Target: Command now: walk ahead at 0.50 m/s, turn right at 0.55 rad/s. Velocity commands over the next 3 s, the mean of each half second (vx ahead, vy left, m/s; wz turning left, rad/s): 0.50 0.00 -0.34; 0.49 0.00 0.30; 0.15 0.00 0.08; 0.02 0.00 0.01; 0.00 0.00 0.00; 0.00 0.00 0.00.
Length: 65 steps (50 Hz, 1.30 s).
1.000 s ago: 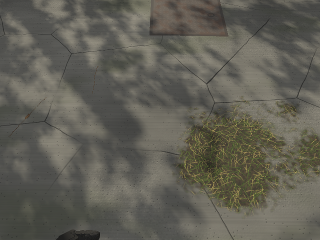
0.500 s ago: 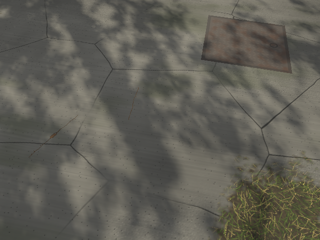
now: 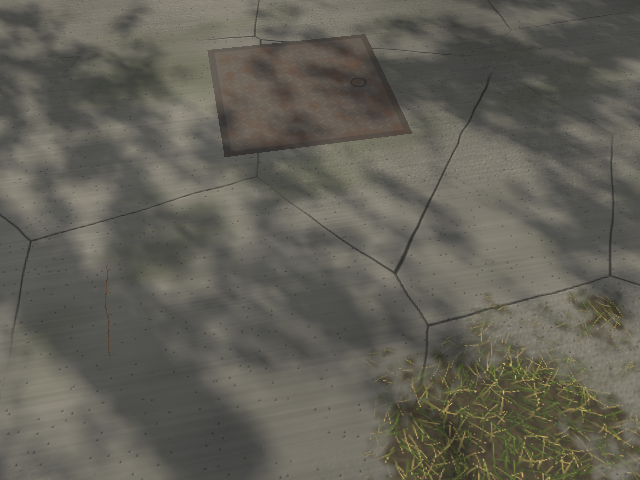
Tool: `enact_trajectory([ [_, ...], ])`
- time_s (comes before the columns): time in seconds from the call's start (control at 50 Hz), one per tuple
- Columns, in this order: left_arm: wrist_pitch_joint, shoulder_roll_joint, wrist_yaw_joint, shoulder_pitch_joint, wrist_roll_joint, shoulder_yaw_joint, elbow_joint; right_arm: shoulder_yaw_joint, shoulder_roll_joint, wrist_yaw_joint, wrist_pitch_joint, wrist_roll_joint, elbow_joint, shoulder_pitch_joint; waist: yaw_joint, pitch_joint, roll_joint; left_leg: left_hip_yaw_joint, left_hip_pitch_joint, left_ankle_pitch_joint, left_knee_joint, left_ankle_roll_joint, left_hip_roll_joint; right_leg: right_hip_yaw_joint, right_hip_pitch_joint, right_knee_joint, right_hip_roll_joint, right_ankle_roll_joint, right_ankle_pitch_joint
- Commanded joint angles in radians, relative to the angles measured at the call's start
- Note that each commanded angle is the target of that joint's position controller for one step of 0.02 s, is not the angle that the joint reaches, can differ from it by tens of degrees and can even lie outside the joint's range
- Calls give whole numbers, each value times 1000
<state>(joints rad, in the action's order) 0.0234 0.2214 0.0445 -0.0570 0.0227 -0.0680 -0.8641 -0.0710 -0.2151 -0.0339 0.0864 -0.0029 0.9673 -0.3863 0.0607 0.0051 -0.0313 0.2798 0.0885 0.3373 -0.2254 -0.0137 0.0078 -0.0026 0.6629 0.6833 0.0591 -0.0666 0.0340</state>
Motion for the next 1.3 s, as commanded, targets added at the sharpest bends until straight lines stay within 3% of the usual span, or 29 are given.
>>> enact_trajectory([
  [0.02, 18, 39, 19, 147, 5, -3, 113, -41, -178, -6, -8, 12, -30, -20, -13, 102, 98, -49, 29, -784, -30, -96, -310, -82, 39, -48, -27, -38, -110],
  [0.06, 17, 78, 23, 75, 7, -23, 110, -48, -212, -12, -18, 21, -41, 2, -70, 33, 154, -30, 41, -1139, -185, -85, -310, -145, -116, -32, -95, -74, -220],
  [0.1, 13, 177, 11, -189, 9, -74, 51, -50, -235, -12, -23, 28, -58, 53, -217, -109, 139, -13, -83, -1141, -546, -45, -264, -130, -506, -154, -155, -142, -157],
  [0.12, 2, 263, -13, -321, 5, -103, 19, -38, -198, -8, -9, 4, -81, 58, -251, -194, -1, -32, -390, -599, -878, 1, -203, 155, -823, -178, 19, -212, -165],
  [0.14, 10, 335, -18, -277, 4, -105, 50, 3, -67, 13, 32, 1, -144, 0, -132, -299, -205, -191, -796, 228, -1233, 58, 36, 765, -1092, -323, 273, -428, -290],
  [0.16, 15, 259, -20, -325, -13, -80, 39, -14, -149, 31, 81, 44, -170, 121, -197, -315, -84, -381, -909, 201, -1272, 24, -2, 785, -1087, -420, 271, -395, -310],
  [0.18, 27, 186, -23, -283, -14, -62, 33, -17, -166, 36, 94, 70, -181, 168, -174, -197, -52, -373, -939, 108, -1201, -6, -59, 596, -976, -415, 237, -335, -236],
  [0.2, 38, 138, -19, -191, -7, -47, 50, -19, -159, 27, 92, 54, -162, 160, -112, -110, 40, -363, -869, 33, -1089, -8, -112, 454, -802, -420, 184, -283, -117],
  [0.24, 46, 78, -26, -110, -13, -23, 71, -33, -163, 19, 63, 16, -142, 135, -53, -62, 34, -353, -726, -29, -974, 15, -162, 307, -594, -450, 123, -244, 31],
  [0.36, 54, 163, -54, -202, -12, -34, 26, -12, -104, 20, 27, -2, -195, 277, -77, 11, -3, -293, -710, -293, -604, 63, -143, 155, -456, -505, 60, -198, 179],
  [0.5, 55, 168, -52, -300, -16, -28, -42, 8, -109, 60, 30, 32, -231, 436, -149, 62, -28, -286, -750, -461, -326, -20, -96, 104, -668, -507, 140, -141, 51],
  [0.58, 42, 200, -62, -259, -21, -36, -44, -4, -154, 85, 26, 29, -237, 367, -80, -2, -50, -259, -647, -280, -318, -87, -32, 44, -790, -354, 173, -89, 430],
  [0.62, 27, 202, -69, -226, -24, -31, -27, -41, -218, 80, 15, 20, -171, 122, 44, -147, -18, -234, -305, -296, -292, -135, 25, -28, -705, -17, 104, -43, 606],
  [0.64, 34, 161, -72, -282, -48, -14, -4, -62, -298, 72, 9, 16, -157, -9, 51, -263, 139, -518, 11, -329, -313, -224, -164, -68, -430, 321, 33, 2, 253],
  [0.66, 63, 48, -47, -377, -47, 24, -10, -59, -308, 82, 12, 21, -146, -41, -6, -354, 343, -1028, 293, -93, -150, -385, -337, 18, -46, 601, -153, 51, -559],
  [0.68, 94, 153, -35, -289, -13, 5, -3, -39, -222, 79, 10, 25, -149, -37, 39, -309, 224, -1052, 287, 69, -75, -336, -315, 133, 71, 677, -99, 25, -562],
  [0.7, 114, 187, -29, -180, 12, -2, 35, -32, -201, 72, 10, 18, -173, 44, 36, -165, 157, -927, 150, 22, -53, -296, -288, 123, 122, 650, -55, 10, -464],
  [0.74, 121, 179, -41, -125, -18, -7, 47, -21, -181, 69, 11, 4, -210, 148, -29, -58, 12, -768, -109, -203, -20, -276, -230, 111, 32, 509, 10, 16, -358],
  [0.8, 90, 153, -53, -165, -34, -12, 47, -13, -168, 59, 11, 7, -227, 168, -83, -49, 69, -649, -242, -353, 20, -272, -182, 94, -62, 364, 38, 55, -325],
  [0.88, 73, 118, -60, -53, -40, -3, 82, -19, -199, 36, 10, 12, -201, 95, -42, -12, 86, -530, -306, -419, 49, -236, -139, 60, -53, 113, 31, 103, -82],
  [1.0, 94, 104, -38, 99, -37, 9, 133, -11, -188, 21, -9, 14, -143, 6, 21, 10, 114, -467, -267, -558, -30, -153, -108, 27, -166, -166, -43, 76, 169],
  [1.1, 113, 157, -27, -12, -49, -5, 104, -8, -186, 9, -35, 7, -142, 47, -58, -61, 124, -520, -113, -769, -264, -119, -126, 23, -294, -299, -74, 8, 96],
  [1.12, 119, 196, -32, -102, -61, -14, 82, -3, -175, 11, -32, 0, -156, 53, -92, -140, 95, -498, -166, -740, -385, -86, -78, 64, -477, -284, -11, -29, 363],
  [1.14, 116, 256, -37, -186, -76, -22, 72, 14, -127, 17, -20, -13, -162, -26, -79, -275, -40, -481, -399, -423, -613, -35, -5, 219, -823, -163, 171, -141, 746],
  [1.16, 91, 201, -35, -244, -57, -11, 51, 33, -87, 22, -17, 3, -118, -160, -91, -424, -217, -422, -568, 298, -887, 32, 84, 424, -1009, -155, 362, -303, 872],
  [1.18, 71, 147, -30, -264, -24, 2, 42, 13, -179, 27, -27, 20, -110, -130, -114, -425, -118, -454, -620, 397, -957, 42, 43, 466, -958, -192, 347, -291, 596],
  [1.2, 57, 145, -33, -184, -14, 5, 52, 1, -204, 23, -44, 28, -136, -29, -109, -285, -60, -430, -670, 333, -982, 59, 8, 422, -818, -250, 301, -242, 360],
  [1.24, 39, 114, -38, -27, -31, 24, 74, -2, -177, 6, -87, 12, -153, 50, -57, -121, -28, -387, -611, 236, -855, 77, -59, 328, -516, -358, 225, -180, 59],
  [1.3, 19, 141, -40, 41, -55, 14, 65, 16, -100, -10, -107, 0, -128, 2, -13, -84, -124, -315, -375, 130, -581, 81, -47, 179, -292, -425, 115, -141, -17],
])
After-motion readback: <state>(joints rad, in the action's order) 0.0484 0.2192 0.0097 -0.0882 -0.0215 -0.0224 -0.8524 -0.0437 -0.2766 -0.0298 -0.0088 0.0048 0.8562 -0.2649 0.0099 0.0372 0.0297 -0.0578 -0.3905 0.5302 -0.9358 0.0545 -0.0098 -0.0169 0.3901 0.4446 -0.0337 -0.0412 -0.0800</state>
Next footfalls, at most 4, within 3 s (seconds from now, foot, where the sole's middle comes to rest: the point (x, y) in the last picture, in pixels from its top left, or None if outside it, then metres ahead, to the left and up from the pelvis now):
0.12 right None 0.22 -0.11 -0.77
0.62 left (289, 445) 0.57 0.05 -0.77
1.12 right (365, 328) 0.85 -0.14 -0.77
1.42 left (263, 359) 0.78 0.10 -0.77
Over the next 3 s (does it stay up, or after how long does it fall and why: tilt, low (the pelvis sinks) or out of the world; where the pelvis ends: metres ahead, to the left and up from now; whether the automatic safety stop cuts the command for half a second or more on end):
stays up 0.78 -0.02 0.00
